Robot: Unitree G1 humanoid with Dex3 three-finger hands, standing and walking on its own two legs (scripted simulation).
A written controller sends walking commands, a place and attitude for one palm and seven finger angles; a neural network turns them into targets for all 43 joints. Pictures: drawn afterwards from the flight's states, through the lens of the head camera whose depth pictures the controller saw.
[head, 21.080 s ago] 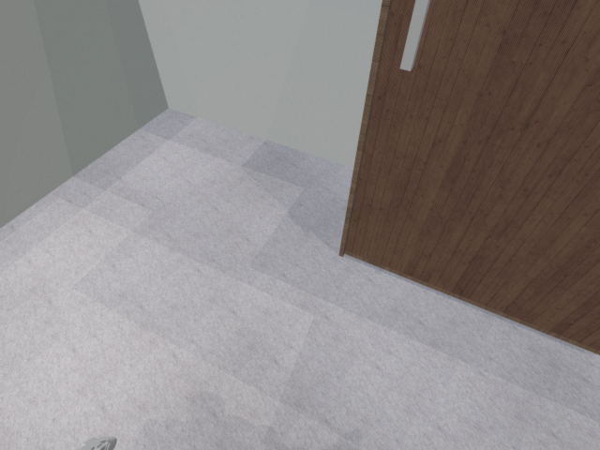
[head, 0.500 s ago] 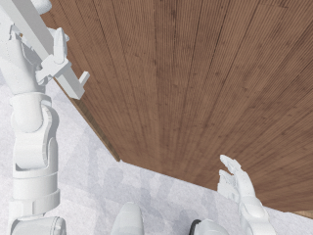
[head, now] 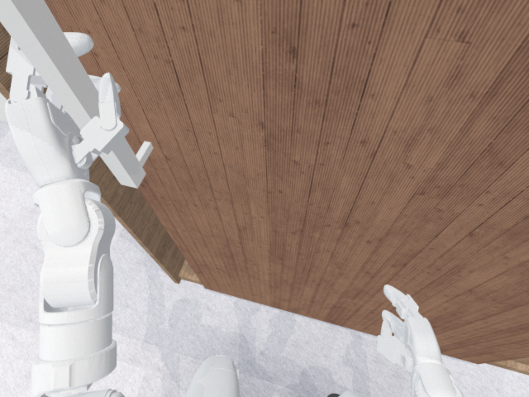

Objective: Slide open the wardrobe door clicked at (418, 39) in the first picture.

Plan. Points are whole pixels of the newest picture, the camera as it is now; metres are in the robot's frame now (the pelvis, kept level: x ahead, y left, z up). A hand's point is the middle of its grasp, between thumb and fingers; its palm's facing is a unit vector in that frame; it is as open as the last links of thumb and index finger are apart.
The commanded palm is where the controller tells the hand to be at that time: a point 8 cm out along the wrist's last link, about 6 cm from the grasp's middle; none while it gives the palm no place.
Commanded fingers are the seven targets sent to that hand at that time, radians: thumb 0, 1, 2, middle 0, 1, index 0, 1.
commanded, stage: step sideways, sliding the door along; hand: left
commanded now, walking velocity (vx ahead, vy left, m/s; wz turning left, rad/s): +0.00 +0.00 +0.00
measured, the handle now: (83, 68) +0.36 +0.25 +0.26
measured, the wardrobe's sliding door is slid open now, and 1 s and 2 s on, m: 0.11 0.35 0.53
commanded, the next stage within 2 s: none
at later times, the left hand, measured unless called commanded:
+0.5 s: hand (234, 152) +0.31 +0.09 +0.22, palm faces +0.16 -0.99 -0.02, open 6.7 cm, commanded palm +0.28 +0.09 +0.22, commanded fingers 0.00 0.90 0.90 -0.45 -1.40 -0.45 -1.40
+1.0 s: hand (343, 170) +0.30 -0.01 +0.23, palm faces +0.20 -0.98 +0.01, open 6.5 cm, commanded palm +0.28 -0.02 +0.22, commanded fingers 0.00 0.90 0.90 -0.45 -1.40 -0.45 -1.40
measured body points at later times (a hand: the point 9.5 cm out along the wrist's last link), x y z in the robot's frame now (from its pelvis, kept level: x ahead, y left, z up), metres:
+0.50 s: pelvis -0.03 -0.04 +0.00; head +0.05 -0.05 +0.44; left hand +0.30 +0.14 +0.22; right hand +0.20 -0.23 -0.09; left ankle +0.00 +0.15 -0.72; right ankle -0.04 -0.14 -0.73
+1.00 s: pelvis -0.07 -0.15 +0.00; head -0.01 -0.15 +0.45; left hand +0.29 +0.04 +0.23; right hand +0.11 -0.37 -0.11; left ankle -0.06 +0.01 -0.69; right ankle -0.05 -0.25 -0.73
